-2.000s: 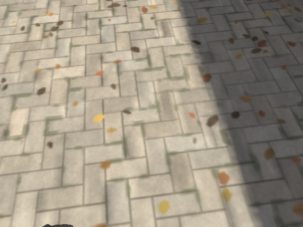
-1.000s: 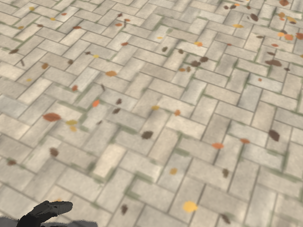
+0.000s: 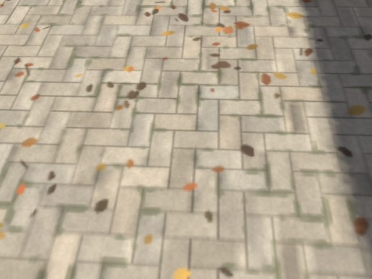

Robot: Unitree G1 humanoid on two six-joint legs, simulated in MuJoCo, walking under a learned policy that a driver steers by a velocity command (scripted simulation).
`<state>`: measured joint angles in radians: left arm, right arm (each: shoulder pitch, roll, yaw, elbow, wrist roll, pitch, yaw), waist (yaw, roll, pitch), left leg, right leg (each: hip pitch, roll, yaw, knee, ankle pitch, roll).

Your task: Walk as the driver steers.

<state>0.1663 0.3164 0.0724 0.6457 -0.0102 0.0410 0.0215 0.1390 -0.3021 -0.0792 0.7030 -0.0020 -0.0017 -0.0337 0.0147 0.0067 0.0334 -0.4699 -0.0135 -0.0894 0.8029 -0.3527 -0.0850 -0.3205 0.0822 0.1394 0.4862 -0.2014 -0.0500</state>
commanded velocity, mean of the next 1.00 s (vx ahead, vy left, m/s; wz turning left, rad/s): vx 0.07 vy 0.00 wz -0.18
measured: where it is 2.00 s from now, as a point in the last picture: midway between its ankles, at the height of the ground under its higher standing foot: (215, 245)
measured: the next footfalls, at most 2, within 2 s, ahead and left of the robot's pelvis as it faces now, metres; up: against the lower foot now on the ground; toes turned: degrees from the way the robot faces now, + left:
left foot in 0.12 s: +0.07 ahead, +0.14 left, +0.00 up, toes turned -9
right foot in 0.44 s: +0.00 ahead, -0.12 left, +0.00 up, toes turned -6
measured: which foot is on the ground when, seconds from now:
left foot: up 0.00-0.10, down 0.12-1.00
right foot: down 0.00-0.12, up 0.14-0.42, down 0.44-0.96, up 0.98-1.00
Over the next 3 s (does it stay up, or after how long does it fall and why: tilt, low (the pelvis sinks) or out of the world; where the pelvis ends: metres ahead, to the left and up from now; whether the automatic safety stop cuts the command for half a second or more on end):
stays up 0.93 -0.08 0.01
